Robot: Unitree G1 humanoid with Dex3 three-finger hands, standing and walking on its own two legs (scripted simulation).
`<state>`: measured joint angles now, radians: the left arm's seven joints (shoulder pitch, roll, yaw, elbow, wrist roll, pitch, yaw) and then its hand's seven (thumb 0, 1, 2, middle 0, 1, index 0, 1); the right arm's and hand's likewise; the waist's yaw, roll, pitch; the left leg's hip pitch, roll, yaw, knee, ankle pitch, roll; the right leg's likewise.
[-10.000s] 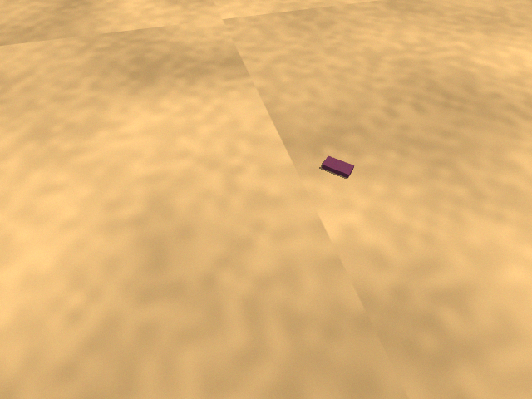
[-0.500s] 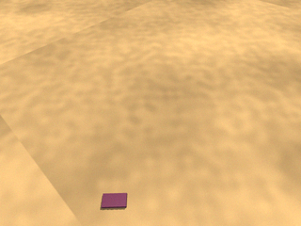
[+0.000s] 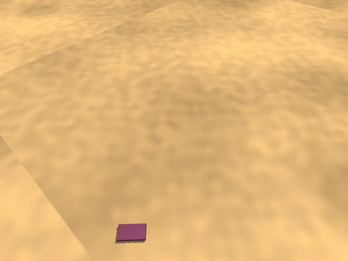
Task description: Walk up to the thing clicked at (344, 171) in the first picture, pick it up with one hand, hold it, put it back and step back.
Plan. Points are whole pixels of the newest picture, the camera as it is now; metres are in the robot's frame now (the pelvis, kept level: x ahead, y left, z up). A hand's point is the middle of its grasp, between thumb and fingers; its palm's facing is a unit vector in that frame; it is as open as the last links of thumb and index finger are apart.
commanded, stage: stand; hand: left
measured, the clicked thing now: (131, 232) +0.37 +0.24 -0.77
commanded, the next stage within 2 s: walk up in 0.30 s
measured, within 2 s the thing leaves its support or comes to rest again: neither
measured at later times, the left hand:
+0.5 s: hand out of the picture +0.07 +0.26 -0.16, palm faces +0.00 -0.93 -0.36, open 7.4 cm
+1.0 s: hand out of the picture +0.03 +0.27 -0.18, palm faces -0.01 -0.95 -0.31, open 7.4 cm
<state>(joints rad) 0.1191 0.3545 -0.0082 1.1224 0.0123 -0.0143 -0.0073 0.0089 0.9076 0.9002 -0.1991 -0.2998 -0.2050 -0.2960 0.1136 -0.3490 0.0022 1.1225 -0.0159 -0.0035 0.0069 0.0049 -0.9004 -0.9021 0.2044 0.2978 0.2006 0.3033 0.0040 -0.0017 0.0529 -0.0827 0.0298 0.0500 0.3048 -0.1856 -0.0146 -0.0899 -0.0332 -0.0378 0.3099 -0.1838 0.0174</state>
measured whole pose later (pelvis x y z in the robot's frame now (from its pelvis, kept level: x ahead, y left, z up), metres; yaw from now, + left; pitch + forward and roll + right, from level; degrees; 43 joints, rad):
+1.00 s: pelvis -0.05 +0.02 -0.01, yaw +0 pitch -2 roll +0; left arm 0.08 0.37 0.04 1.03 0.00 0.04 -0.01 0.01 0.91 0.90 -0.20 -0.30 -0.20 -0.30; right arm 0.17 -0.33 -0.02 1.02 -0.04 -0.01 0.00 0.01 -0.90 -0.90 0.21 0.30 0.20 0.30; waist 0.00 -0.05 0.14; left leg -0.19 0.00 0.03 0.51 -0.27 0.03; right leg -0.21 0.00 0.06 0.62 -0.44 -0.02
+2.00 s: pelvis -0.04 -0.01 +0.00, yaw -1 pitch -3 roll +0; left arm 0.09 0.35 0.02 1.11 0.01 -0.01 -0.01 0.01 0.91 0.90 -0.20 -0.30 -0.21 -0.30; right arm 0.13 -0.34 -0.02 1.10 -0.02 -0.01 0.00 0.01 -0.90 -0.90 0.20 0.30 0.20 0.30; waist -0.01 0.00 0.05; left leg -0.08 0.03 0.05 0.33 -0.20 -0.01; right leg -0.05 0.01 0.05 0.34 -0.23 0.00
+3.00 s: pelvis -0.06 +0.00 +0.00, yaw +0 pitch -2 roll +0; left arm 0.12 0.36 -0.01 1.12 0.01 -0.02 0.00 0.01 0.91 0.90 -0.20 -0.30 -0.21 -0.30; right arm 0.11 -0.35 0.00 1.13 -0.01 -0.01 0.01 0.01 -0.90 -0.90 0.20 0.30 0.20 0.30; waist 0.00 0.00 0.06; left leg -0.11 0.01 0.04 0.31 -0.16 0.00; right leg -0.08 0.00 0.04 0.31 -0.20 0.01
